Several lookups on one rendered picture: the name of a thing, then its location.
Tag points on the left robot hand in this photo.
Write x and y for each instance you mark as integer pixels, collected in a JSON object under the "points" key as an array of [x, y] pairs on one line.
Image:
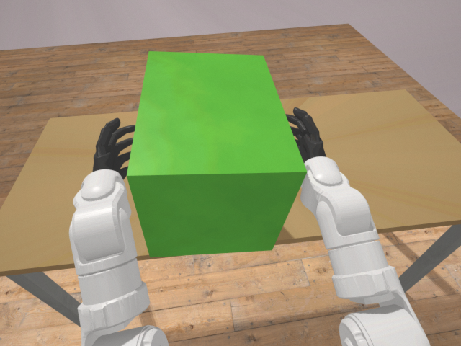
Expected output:
{"points": [[107, 150]]}

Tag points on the right robot upper arm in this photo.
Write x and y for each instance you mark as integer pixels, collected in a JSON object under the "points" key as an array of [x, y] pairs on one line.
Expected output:
{"points": [[384, 326]]}

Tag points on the left robot upper arm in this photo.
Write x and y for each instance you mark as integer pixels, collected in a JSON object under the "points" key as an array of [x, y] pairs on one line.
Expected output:
{"points": [[140, 336]]}

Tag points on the right robot hand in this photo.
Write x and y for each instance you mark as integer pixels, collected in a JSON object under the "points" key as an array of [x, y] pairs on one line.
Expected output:
{"points": [[309, 142]]}

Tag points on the robot left forearm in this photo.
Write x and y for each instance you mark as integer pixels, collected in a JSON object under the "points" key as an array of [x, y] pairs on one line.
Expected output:
{"points": [[104, 255]]}

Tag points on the table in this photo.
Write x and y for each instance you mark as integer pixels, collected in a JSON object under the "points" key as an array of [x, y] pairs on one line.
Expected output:
{"points": [[389, 147]]}

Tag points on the robot right forearm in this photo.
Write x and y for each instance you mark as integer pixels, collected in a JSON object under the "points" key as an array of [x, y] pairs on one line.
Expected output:
{"points": [[361, 271]]}

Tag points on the carton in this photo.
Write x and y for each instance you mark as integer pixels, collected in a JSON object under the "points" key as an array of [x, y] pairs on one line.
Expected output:
{"points": [[214, 166]]}

